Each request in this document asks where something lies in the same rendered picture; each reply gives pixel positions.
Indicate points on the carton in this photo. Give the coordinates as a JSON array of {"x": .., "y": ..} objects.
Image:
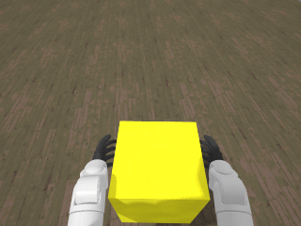
[{"x": 158, "y": 174}]

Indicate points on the right robot hand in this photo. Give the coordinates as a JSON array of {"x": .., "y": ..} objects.
[{"x": 213, "y": 151}]

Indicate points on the robot left forearm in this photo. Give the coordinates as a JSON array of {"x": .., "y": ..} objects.
[{"x": 88, "y": 196}]

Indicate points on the left robot hand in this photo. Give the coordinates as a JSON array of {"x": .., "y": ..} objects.
[{"x": 101, "y": 150}]

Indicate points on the robot right forearm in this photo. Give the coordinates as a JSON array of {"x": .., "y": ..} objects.
[{"x": 231, "y": 203}]

